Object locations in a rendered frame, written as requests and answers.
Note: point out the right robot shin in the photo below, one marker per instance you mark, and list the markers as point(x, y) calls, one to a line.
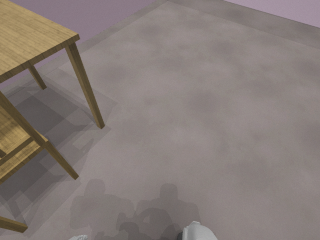
point(194, 222)

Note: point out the table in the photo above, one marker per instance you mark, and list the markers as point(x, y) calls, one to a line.
point(27, 38)

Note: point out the chair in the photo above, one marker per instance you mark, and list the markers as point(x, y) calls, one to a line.
point(19, 143)

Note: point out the robot right thigh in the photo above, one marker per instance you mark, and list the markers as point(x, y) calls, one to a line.
point(197, 232)

